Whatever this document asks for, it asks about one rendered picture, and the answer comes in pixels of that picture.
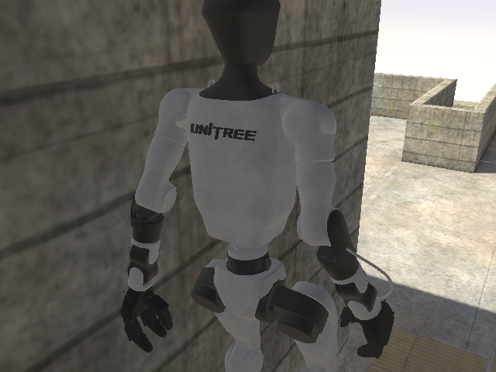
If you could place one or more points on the robot torso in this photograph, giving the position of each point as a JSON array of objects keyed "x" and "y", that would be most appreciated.
[{"x": 243, "y": 173}]

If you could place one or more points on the right robot hand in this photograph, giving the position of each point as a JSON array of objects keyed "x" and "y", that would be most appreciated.
[{"x": 376, "y": 330}]

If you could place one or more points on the left robot upper arm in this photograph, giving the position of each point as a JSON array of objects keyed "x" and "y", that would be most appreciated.
[{"x": 154, "y": 190}]

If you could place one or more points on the robot left forearm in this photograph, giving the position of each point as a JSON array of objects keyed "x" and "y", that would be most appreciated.
[{"x": 145, "y": 246}]

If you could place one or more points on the humanoid robot head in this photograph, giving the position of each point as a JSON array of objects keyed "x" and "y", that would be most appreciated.
[{"x": 244, "y": 31}]

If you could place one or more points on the left robot hand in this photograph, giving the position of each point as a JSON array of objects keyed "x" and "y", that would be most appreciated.
[{"x": 147, "y": 305}]

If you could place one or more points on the robot right forearm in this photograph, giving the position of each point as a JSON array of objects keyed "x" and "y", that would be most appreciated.
[{"x": 345, "y": 271}]

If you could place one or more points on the right robot upper arm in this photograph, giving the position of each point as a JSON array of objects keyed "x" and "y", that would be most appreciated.
[{"x": 312, "y": 126}]

